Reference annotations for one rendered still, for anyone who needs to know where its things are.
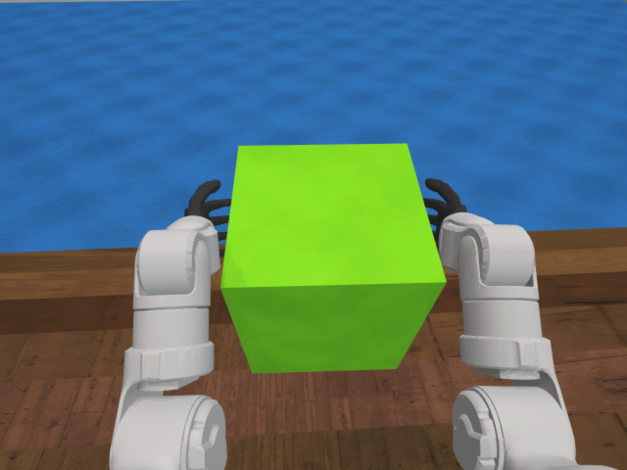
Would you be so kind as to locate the right robot forearm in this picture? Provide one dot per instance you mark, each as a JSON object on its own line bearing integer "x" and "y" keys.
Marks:
{"x": 498, "y": 285}

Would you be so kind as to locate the left robot forearm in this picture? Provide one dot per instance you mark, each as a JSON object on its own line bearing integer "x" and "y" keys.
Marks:
{"x": 172, "y": 278}

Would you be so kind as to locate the left robot upper arm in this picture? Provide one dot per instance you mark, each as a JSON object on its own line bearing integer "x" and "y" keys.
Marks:
{"x": 171, "y": 433}

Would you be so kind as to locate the right robot upper arm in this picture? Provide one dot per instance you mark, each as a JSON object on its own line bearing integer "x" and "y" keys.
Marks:
{"x": 512, "y": 428}

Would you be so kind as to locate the carton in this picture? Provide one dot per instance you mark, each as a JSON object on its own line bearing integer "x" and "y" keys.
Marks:
{"x": 330, "y": 262}

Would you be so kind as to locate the left robot hand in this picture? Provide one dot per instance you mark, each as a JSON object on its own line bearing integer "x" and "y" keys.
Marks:
{"x": 198, "y": 206}

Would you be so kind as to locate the right robot hand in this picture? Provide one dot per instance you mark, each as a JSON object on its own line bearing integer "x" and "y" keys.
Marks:
{"x": 453, "y": 204}

